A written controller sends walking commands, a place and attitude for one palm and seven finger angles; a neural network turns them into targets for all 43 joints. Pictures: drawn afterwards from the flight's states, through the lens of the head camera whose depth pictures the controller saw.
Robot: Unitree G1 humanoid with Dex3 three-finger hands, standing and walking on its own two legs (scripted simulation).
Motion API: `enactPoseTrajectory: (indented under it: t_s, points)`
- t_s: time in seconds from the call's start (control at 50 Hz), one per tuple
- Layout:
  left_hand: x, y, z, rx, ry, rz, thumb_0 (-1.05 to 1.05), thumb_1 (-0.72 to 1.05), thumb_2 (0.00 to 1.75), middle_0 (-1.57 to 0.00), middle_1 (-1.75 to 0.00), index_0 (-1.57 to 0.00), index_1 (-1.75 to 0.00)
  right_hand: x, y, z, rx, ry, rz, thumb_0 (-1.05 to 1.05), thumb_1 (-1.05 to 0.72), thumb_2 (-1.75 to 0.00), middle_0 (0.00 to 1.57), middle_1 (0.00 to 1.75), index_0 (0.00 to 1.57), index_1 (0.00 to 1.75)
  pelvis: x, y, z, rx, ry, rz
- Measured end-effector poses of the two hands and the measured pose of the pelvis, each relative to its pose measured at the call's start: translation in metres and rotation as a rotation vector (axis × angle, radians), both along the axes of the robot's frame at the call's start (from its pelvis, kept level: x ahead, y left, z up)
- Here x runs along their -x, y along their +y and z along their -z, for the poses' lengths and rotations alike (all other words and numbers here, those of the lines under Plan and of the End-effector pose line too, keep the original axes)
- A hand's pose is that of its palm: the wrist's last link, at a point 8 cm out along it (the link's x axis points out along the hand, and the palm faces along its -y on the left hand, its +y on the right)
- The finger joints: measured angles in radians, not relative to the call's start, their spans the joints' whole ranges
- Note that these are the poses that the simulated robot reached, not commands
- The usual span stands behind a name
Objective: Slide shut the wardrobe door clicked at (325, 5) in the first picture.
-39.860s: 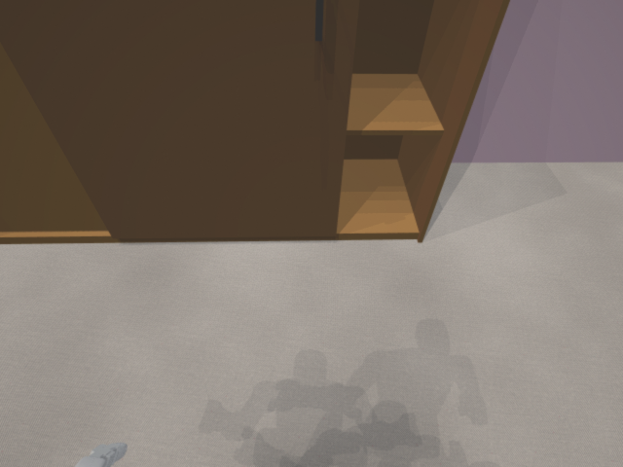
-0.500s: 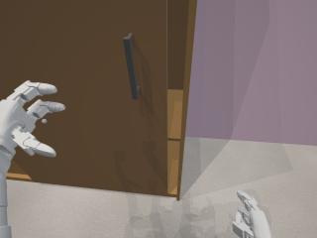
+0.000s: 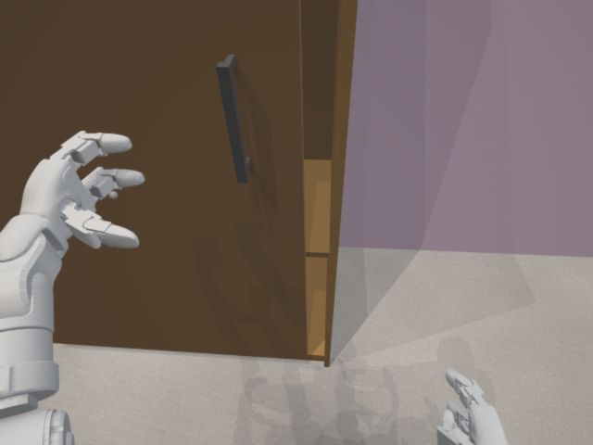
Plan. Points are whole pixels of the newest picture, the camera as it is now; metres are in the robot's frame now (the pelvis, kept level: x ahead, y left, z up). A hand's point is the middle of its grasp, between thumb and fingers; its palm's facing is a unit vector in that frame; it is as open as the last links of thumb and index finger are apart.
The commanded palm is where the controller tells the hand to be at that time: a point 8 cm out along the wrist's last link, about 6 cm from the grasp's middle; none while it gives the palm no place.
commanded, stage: move the hooked fingers beside the handle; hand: left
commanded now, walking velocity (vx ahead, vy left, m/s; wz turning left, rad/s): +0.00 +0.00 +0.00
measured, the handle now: (237, 123) +0.54 +0.14 +0.19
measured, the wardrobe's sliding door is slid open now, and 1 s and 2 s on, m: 0.06 0.06 0.06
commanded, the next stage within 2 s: none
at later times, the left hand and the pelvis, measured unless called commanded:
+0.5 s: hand (152, 166) +0.41 +0.23 +0.20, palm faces +0.04 -1.00 -0.02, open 14.0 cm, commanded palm +0.38 +0.27 +0.20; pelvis +0.01 +0.00 +0.00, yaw -1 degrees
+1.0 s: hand (176, 137) +0.46 +0.21 +0.21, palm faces +0.01 -1.00 +0.00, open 14.0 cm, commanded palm +0.45 +0.26 +0.20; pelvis +0.01 +0.00 +0.00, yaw -1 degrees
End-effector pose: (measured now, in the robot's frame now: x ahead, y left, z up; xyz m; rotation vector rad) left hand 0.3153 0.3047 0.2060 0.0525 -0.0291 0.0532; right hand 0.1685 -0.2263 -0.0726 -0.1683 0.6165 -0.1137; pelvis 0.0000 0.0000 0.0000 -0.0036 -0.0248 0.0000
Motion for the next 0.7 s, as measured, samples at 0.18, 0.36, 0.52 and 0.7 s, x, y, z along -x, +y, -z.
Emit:
enactPoseTrajectory:
  t_s: [0.18,0.36,0.52,0.7]
  points:
    - [-0.023,-0.015,0.0,0.011,-0.038,0.023,-0.01,-0.5,0.3,-0.3,-1.2,-0.3,-1.2,0.005,-0.005,0.004,0.038,0.052,0.011,0.01,-0.9,-0.9,0.2,0.3,0.2,0.3,-0.001,0.001,0.0,0.003,0.007,-0.006]
    - [-0.054,-0.023,0.0,0.021,0.013,0.036,-0.01,-0.5,0.3,-0.3,-1.2,-0.3,-1.2,0.012,-0.009,0.008,0.021,0.077,0.051,0.01,-0.9,-0.9,0.2,0.3,0.2,0.3,-0.007,0.001,-0.001,0.0,0.031,0.008]
    - [-0.068,-0.023,0.004,0.029,0.003,0.012,-0.01,-0.5,0.3,-0.3,-1.2,-0.3,-1.2,0.024,-0.016,0.012,0.036,0.13,0.074,0.01,-0.9,-0.9,0.2,0.3,0.2,0.3,-0.011,0.0,-0.001,0.001,0.041,0.013]
    - [-0.089,-0.032,0.002,0.042,0.025,0.037,-0.01,-0.5,0.3,-0.3,-1.2,-0.3,-1.2,0.038,-0.023,0.018,0.05,0.185,0.098,0.01,-0.9,-0.9,0.2,0.3,0.2,0.3,-0.011,0.001,0.0,0.003,0.056,0.008]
